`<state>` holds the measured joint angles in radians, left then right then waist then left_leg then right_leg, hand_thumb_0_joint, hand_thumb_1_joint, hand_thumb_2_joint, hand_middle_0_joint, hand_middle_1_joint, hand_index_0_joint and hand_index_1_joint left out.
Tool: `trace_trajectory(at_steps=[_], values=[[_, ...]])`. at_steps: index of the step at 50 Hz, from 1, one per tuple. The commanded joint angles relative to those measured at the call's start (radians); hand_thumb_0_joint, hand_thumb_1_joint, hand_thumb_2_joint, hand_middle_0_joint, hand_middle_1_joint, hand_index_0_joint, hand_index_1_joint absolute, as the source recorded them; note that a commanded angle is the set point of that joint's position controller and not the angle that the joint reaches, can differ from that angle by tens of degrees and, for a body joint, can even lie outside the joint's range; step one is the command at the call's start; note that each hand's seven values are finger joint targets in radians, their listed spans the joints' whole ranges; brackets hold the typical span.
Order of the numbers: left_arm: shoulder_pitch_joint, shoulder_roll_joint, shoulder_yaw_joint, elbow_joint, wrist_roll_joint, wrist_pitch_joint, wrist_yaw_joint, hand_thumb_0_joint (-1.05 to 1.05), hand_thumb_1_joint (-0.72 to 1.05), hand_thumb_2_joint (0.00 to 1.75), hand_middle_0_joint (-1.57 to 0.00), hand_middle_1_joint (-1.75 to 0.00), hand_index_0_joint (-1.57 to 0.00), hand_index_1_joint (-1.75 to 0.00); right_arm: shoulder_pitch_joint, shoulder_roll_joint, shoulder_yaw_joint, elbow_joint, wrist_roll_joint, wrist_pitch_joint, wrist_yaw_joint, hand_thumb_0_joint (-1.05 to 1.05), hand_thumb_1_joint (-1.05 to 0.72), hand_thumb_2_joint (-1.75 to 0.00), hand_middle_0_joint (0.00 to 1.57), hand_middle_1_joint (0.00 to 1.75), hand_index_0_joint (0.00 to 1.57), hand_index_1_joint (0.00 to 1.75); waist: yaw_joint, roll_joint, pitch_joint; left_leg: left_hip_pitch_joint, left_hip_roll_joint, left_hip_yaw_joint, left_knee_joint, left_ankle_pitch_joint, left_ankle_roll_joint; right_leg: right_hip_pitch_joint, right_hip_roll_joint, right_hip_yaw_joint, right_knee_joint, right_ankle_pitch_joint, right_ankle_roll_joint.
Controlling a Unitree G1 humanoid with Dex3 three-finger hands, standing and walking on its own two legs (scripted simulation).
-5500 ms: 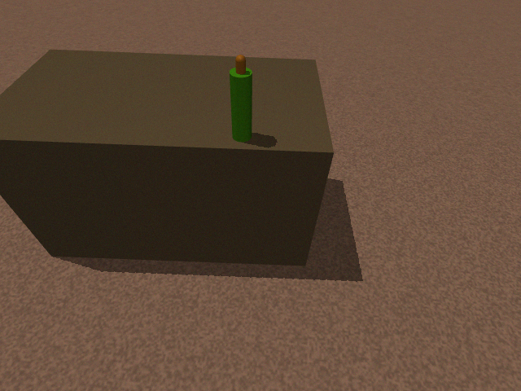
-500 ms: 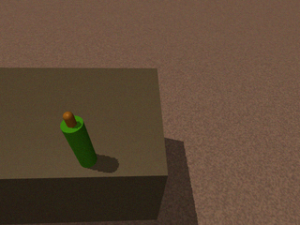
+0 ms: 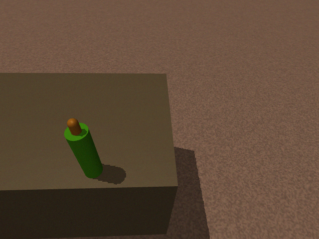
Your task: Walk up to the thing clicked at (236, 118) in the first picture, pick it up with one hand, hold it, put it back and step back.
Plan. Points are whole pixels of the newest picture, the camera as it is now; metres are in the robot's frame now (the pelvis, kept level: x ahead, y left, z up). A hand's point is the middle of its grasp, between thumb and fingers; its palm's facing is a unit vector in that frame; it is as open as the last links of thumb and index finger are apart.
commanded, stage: stand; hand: left
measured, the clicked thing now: (84, 149) +0.37 +0.22 -0.01
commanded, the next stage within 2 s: rise first in 0.48 s
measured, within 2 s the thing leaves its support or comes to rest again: neither
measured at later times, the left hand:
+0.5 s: hand out of the picture +0.06 +0.26 -0.16, palm faces -0.03 -0.94 -0.34, open 7.3 cm
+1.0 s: hand (62, 234) +0.17 +0.25 -0.11, palm faces +0.20 -0.92 -0.35, open 14.7 cm
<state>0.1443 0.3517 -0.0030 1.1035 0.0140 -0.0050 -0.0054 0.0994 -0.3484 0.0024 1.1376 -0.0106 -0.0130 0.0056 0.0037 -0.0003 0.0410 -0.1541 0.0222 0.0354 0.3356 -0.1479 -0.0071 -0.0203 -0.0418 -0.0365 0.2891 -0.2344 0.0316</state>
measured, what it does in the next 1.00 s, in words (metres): stands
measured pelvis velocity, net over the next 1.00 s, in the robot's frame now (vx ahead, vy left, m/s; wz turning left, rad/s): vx -0.01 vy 0.00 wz -0.02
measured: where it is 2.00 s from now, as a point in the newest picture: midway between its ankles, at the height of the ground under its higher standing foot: outside the picture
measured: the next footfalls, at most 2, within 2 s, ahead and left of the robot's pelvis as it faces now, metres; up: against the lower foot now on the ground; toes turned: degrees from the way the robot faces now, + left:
none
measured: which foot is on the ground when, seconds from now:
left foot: down 0.00-1.00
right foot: down 0.00-1.00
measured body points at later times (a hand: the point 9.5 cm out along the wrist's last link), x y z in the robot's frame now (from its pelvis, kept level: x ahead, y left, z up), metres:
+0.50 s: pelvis +0.00 +0.00 +0.00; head +0.01 +0.00 +0.45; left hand +0.06 +0.30 -0.13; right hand +0.08 -0.30 -0.13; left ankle +0.02 +0.12 -0.75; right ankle -0.05 -0.14 -0.75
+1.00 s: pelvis -0.01 +0.00 -0.01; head +0.02 -0.01 +0.44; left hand +0.16 +0.30 -0.08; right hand +0.14 -0.28 -0.11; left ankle +0.02 +0.12 -0.75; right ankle -0.05 -0.14 -0.75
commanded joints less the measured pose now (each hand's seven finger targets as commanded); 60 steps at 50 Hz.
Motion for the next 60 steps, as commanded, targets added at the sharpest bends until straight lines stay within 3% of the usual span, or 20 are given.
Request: trace_trajectory(at_steps=[1,5,14,28,29,30,31,32,33,34,36,38,39,40,46,49,51,53,59,60], values=[[-0.032,0.216,0.046,-0.056,0.0,-0.019,0.014,0.0,0.9,0.9,-0.2,-0.3,-0.2,-0.3,-0.047,-0.214,-0.04,-0.064,0.002,-0.019,-0.013,0.0,-0.9,-0.9,0.2,0.3,0.2,0.3,-0.004,0.001,-0.055,0.073,0.117,-0.104,-0.035,0.186,0.024,-0.074,-0.107,0.071,-0.05,0.153,-0.04],[-0.032,0.213,0.046,-0.053,0.0,-0.019,0.014,0.0,0.9,0.9,-0.2,-0.3,-0.2,-0.3,-0.041,-0.215,-0.04,-0.061,0.004,-0.017,-0.011,0.0,-0.9,-0.9,0.2,0.3,0.2,0.3,-0.005,-0.009,-0.047,0.061,0.116,-0.109,-0.039,0.147,0.029,-0.072,-0.108,0.072,-0.054,0.122,-0.041],[-0.019,0.214,0.044,-0.053,-0.002,-0.02,0.015,0.0,0.9,0.9,-0.2,-0.3,-0.2,-0.3,-0.043,-0.22,-0.041,-0.061,0.003,-0.021,-0.012,0.0,-0.9,-0.9,0.2,0.3,0.2,0.3,0.0,-0.002,-0.054,0.085,0.123,-0.11,-0.034,0.21,0.028,-0.076,-0.106,0.067,-0.042,0.153,-0.038],[-0.026,0.213,0.042,-0.056,0.0,-0.021,0.015,0.0,0.9,0.9,-0.2,-0.3,-0.2,-0.3,-0.035,-0.217,-0.043,-0.062,0.002,-0.019,-0.011,0.0,-0.9,-0.9,0.2,0.3,0.2,0.3,-0.006,-0.006,-0.055,0.074,0.117,-0.106,-0.032,0.183,0.028,-0.076,-0.109,0.07,-0.054,0.14,-0.038],[-0.027,0.216,0.043,-0.058,0.0,-0.021,0.016,0.0,0.82,0.82,-0.12,-0.22,-0.12,-0.22,-0.041,-0.218,-0.045,-0.062,0.003,-0.018,-0.01,0.0,-0.82,-0.82,0.12,0.22,0.12,0.22,-0.004,-0.01,-0.055,0.081,0.12,-0.11,-0.029,0.193,0.03,-0.076,-0.109,0.069,-0.051,0.142,-0.039],[-0.377,0.023,0.013,-0.408,-0.08,-0.104,0.02,0.0,0.74,0.74,-0.04,-0.14,-0.04,-0.14,-0.391,-0.046,-0.022,-0.413,0.1,-0.132,-0.027,0.0,-0.74,-0.74,0.05,0.14,0.05,0.14,-0.042,0.055,-0.083,-0.031,-0.015,0.009,0.055,0.088,0.006,-0.244,0.03,0.004,0.066,0.146,-0.038],[-0.378,0.1,0.025,-0.455,-0.112,-0.139,0.048,0.0,0.66,0.66,-0.06,-0.06,-0.03,-0.08,-0.328,-0.088,-0.018,-0.436,0.111,-0.15,-0.041,0.0,-0.66,-0.66,0.05,0.06,0.05,0.06,-0.001,-0.008,-0.103,0.03,-0.002,-0.006,0.013,0.025,0.003,-0.171,0.032,-0.011,0.048,0.079,-0.042],[-0.229,0.151,0.058,-0.339,-0.113,-0.132,0.061,0.0,0.58,0.58,-0.06,-0.06,-0.05,-0.08,-0.191,-0.168,-0.061,-0.324,0.109,-0.132,-0.058,0.0,-0.58,-0.58,0.05,0.05,0.05,0.05,-0.02,0.031,-0.056,0.007,-0.002,0.008,0.008,-0.004,0.003,-0.196,0.035,-0.007,0.051,0.064,-0.044],[-0.185,0.224,0.125,-0.283,-0.108,-0.119,0.073,0.0,0.5,0.5,-0.07,-0.07,-0.06,-0.08,-0.105,-0.215,-0.121,-0.207,0.103,-0.104,-0.072,0.0,-0.5,-0.5,0.05,0.05,0.05,0.05,-0.02,0.025,-0.036,-0.042,-0.005,0.015,0.035,-0.007,0.001,-0.247,0.04,-0.011,0.066,0.053,-0.045],[-0.176,0.228,0.152,-0.282,-0.104,-0.114,0.08,0.0,0.42,0.42,-0.06,-0.07,-0.06,-0.07,-0.135,-0.212,-0.132,-0.255,0.101,-0.11,-0.076,0.0,-0.42,-0.42,0.05,0.05,0.05,0.05,-0.006,-0.003,-0.097,-0.038,0.001,0.013,0.06,0.023,0.002,-0.236,0.041,-0.014,0.089,0.076,-0.045],[-0.176,0.178,0.153,-0.274,-0.087,-0.123,0.086,0.0,0.27,0.26,-0.06,-0.07,-0.07,-0.06,-0.119,-0.145,-0.119,-0.258,0.079,-0.113,-0.079,0.0,-0.26,-0.26,0.05,0.05,0.05,0.05,-0.001,0.007,-0.207,-0.011,0.002,0.01,0.086,0.074,0.005,-0.219,0.039,-0.007,0.116,0.128,-0.04],[-0.051,0.2,0.22,-0.325,-0.055,-0.115,0.085,0.0,0.19,0.22,-0.06,-0.07,-0.07,-0.06,0.043,-0.157,-0.191,-0.289,0.055,-0.097,-0.074,0.0,-0.1,-0.2,0.05,0.05,0.05,0.05,-0.006,0.038,-0.263,0.026,0.0,0.014,0.095,0.148,0.007,-0.218,0.046,-0.01,0.122,0.185,-0.042],[0.02,0.145,0.202,-0.289,-0.053,-0.105,0.084,0.0,0.11,0.18,-0.06,-0.07,-0.08,-0.05,0.065,-0.145,-0.185,-0.275,0.051,-0.089,-0.072,0.0,-0.02,-0.18,0.05,0.05,0.05,0.05,0.007,0.036,-0.232,0.034,-0.003,0.017,0.081,0.174,0.003,-0.209,0.048,-0.012,0.115,0.201,-0.042],[0.015,0.16,0.21,-0.334,-0.05,-0.107,0.086,0.0,0.06,0.15,-0.06,-0.06,-0.07,-0.05,0.014,-0.137,-0.178,-0.313,0.051,-0.087,-0.071,0.0,0.05,-0.16,0.05,0.05,0.05,0.05,0.024,0.043,-0.238,0.039,-0.007,0.021,0.074,0.199,0.001,-0.192,0.046,-0.011,0.109,0.22,-0.04],[-0.051,0.111,0.195,-0.54,-0.054,-0.101,0.092,0.0,-0.29,0.08,-0.04,-0.05,-0.04,-0.04,-0.052,-0.043,-0.13,-0.469,0.055,-0.069,-0.068,0.0,0.35,-0.08,0.05,0.05,0.05,0.05,0.029,0.022,-0.186,0.016,-0.012,0.03,0.047,0.146,0.007,-0.192,0.036,-0.006,0.072,0.179,-0.035],[-0.043,0.131,0.213,-0.615,-0.052,-0.109,0.104,0.0,-0.4,0.06,-0.03,-0.04,-0.04,-0.04,-0.032,-0.069,-0.147,-0.531,0.05,-0.073,-0.081,0.0,0.44,-0.06,0.05,0.05,0.05,0.05,0.022,0.014,-0.186,0.028,-0.01,0.032,0.04,0.135,0.01,-0.176,0.036,-0.005,0.062,0.167,-0.035],[-0.058,0.096,0.182,-0.679,-0.051,-0.116,0.103,0.0,-0.49,0.03,-0.04,-0.05,-0.04,-0.05,-0.02,-0.045,-0.131,-0.563,0.049,-0.079,-0.083,0.0,0.49,-0.04,0.05,0.05,0.05,0.05,0.014,0.013,-0.179,0.042,-0.009,0.035,0.039,0.139,0.01,-0.174,0.038,-0.003,0.063,0.176,-0.033],[-0.04,0.134,0.22,-0.726,-0.047,-0.119,0.111,0.0,-0.52,0.02,-0.04,-0.04,-0.04,-0.04,-0.016,-0.069,-0.143,-0.63,0.046,-0.085,-0.09,0.0,0.53,-0.03,0.05,0.05,0.05,0.05,0.016,0.0,-0.21,0.069,-0.006,0.032,0.043,0.177,0.01,-0.15,0.038,-0.003,0.068,0.215,-0.032],[0.053,0.124,0.241,-0.825,-0.048,-0.117,0.109,0.0,-0.52,0.01,-0.03,-0.05,-0.04,-0.04,0.089,-0.045,-0.128,-0.683,0.042,-0.082,-0.091,0.0,0.55,-0.03,0.05,0.05,0.05,0.05,0.022,0.009,-0.168,0.089,-0.007,0.035,0.032,0.213,0.009,-0.117,0.038,-0.008,0.057,0.25,-0.033],[0.056,0.131,0.244,-0.855,-0.05,-0.119,0.108,0.0,-0.52,0.02,-0.03,-0.05,-0.04,-0.04,0.055,-0.061,-0.135,-0.719,0.044,-0.087,-0.093,0.0,0.56,-0.02,0.05,0.05,0.05,0.05,0.021,0.02,-0.18,0.101,-0.009,0.037,0.033,0.236,0.009,-0.107,0.034,-0.008,0.057,0.277,-0.032]])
